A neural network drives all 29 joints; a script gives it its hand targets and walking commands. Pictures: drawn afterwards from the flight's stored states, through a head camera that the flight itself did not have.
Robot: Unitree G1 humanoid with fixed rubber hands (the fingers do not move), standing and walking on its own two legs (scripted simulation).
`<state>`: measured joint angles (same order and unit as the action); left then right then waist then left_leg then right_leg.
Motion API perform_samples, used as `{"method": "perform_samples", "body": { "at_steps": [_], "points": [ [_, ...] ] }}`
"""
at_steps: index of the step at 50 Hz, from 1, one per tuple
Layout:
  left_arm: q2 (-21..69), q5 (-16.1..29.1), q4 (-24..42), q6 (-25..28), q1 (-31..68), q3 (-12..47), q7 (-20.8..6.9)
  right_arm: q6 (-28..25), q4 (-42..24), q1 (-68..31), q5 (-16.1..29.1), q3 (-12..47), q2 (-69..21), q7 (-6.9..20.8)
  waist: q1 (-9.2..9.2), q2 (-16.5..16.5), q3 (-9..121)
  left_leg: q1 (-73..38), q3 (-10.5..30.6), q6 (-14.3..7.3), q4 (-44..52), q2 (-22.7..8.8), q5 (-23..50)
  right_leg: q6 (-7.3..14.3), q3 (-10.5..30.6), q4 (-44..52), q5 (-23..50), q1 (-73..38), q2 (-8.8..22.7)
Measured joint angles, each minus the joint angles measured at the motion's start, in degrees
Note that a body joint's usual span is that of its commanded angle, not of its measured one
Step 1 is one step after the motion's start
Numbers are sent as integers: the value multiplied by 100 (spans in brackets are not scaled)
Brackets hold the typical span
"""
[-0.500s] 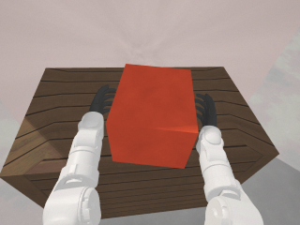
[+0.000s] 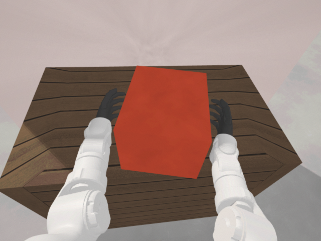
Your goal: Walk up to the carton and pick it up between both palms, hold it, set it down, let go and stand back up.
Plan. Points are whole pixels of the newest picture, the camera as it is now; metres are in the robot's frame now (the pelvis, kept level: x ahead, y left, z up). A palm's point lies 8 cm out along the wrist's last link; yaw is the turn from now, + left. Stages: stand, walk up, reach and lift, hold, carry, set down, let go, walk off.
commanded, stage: set down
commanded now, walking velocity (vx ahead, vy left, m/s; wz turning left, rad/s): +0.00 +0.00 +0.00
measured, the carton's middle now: (165, 119) +0.45 +0.00 +0.01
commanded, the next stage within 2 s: none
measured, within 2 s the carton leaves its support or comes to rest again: rests again in 0.10 s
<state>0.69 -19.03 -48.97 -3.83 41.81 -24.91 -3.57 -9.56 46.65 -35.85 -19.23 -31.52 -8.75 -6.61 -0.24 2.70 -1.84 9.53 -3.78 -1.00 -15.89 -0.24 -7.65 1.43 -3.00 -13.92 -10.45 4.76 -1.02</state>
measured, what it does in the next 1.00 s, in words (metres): stands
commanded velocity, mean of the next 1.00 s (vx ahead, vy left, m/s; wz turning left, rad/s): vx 0.00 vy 0.00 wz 0.00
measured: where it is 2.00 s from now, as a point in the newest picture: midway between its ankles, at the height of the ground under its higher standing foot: outside the picture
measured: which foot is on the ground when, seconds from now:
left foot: down 0.00-1.00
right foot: down 0.00-1.00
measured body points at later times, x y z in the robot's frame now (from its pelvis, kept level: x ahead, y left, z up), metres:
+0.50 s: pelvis +0.00 +0.00 +0.00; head +0.03 +0.02 +0.45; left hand +0.41 +0.16 +0.06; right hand +0.38 -0.16 +0.06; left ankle +0.01 +0.11 -0.75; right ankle -0.04 -0.10 -0.75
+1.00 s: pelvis -0.01 +0.01 +0.00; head +0.03 +0.03 +0.45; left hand +0.41 +0.16 +0.05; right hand +0.38 -0.15 +0.06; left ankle +0.01 +0.10 -0.75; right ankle -0.04 -0.10 -0.75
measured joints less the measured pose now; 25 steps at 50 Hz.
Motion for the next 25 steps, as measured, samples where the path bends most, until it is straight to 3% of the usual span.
{"method": "perform_samples", "body": {
  "at_steps": [8, 25],
  "points": [
    [73, -116, -88, 107, 81, -166, -30, -53, -36, 34, -85, -100, -18, 18, 70, -21, -5, 33, -63, -8, 40, -10, 32, -5, 32, -5, 28, 73, 1],
    [141, -309, -216, 397, 122, -474, -96, -155, -52, -40, -485, -532, -169, 144, 27, 8, -12, 111, -85, -35, 27, 8, 59, -23, -11, -72, 21, 171, 38]
  ]
}}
